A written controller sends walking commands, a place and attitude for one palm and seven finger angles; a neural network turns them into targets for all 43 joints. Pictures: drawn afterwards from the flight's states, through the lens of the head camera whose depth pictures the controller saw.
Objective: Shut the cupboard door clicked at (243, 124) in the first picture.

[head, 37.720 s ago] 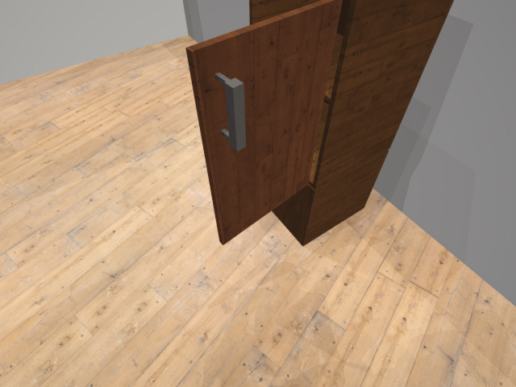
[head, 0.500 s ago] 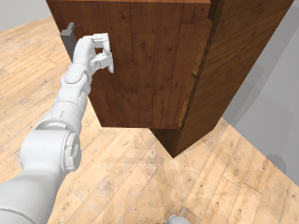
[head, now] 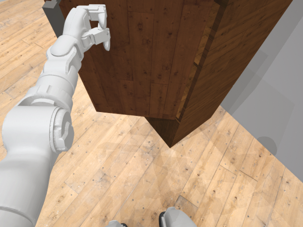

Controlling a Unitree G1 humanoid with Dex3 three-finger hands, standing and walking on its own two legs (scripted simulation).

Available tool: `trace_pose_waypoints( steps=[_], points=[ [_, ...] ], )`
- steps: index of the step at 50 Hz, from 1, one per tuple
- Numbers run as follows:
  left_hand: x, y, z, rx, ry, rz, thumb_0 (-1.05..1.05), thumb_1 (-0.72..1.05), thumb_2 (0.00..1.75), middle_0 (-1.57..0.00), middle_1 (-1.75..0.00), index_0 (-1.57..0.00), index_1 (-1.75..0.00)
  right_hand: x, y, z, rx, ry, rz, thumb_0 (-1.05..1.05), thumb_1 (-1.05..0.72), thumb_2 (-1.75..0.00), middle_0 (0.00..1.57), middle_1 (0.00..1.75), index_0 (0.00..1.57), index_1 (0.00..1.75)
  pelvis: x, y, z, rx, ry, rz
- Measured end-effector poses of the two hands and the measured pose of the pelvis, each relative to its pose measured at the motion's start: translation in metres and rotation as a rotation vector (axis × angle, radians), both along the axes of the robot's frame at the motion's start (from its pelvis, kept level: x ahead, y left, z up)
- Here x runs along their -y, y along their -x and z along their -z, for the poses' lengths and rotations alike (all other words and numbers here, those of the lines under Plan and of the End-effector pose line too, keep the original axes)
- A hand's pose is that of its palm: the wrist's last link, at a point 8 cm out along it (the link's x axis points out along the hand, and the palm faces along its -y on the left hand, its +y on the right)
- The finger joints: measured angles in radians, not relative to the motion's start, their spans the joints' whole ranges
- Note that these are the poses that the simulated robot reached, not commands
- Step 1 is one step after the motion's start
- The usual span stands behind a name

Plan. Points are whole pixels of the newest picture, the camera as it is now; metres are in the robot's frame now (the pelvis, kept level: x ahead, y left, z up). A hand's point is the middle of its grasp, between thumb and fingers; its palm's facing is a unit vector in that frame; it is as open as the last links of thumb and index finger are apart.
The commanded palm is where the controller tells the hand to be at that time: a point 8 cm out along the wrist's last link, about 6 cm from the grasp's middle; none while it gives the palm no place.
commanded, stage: push the door shut along its arc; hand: left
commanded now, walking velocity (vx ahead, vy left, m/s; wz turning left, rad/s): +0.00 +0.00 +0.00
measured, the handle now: (66, 28) +0.59 +0.12 +0.15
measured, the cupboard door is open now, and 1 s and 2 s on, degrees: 47 31 31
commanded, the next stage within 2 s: pull the fist back off the door in 0.32 s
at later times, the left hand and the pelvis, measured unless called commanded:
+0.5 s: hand (120, 18) +0.59 -0.01 +0.17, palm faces -0.28 -0.95 +0.11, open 3.3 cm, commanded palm +0.59 +0.03 +0.16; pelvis +0.01 +0.01 -0.01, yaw +0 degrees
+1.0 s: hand (122, 30) +0.55 -0.01 +0.17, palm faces +0.01 -1.00 -0.02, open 3.1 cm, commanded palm +0.51 +0.03 +0.16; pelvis +0.03 +0.00 +0.01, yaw -1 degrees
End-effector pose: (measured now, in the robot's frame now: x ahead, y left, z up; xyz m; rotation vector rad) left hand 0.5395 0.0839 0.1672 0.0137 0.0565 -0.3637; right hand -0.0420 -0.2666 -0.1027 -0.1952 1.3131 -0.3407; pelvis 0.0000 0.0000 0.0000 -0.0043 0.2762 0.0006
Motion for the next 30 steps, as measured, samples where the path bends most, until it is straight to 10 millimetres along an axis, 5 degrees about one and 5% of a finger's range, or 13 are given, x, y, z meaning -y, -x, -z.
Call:
trace_pose_waypoints(
  steps=[22, 30],
  points=[
    [0.033, -0.039, 0.000, -0.004, -0.002, 0.086, 0.02, 1.03, 1.01, -1.30, -1.50, -1.30, -1.50, -0.014, 0.037, 0.000, -0.166, 0.004, 0.049, 0.00, -0.91, -0.90, 0.20, 0.30, 0.20, 0.30, -0.005, -0.007, 0.010, -0.085, 0.005, -0.006],
    [0.047, -0.045, 0.006, -0.020, 0.068, -0.388, 0.01, 0.90, 0.94, -1.30, -1.50, -1.30, -1.50, -0.032, 0.038, 0.003, -0.182, -0.115, -0.022, 0.00, -0.91, -0.90, 0.20, 0.29, 0.20, 0.30, -0.004, -0.014, 0.013, -0.138, 0.014, -0.003]
  ],
)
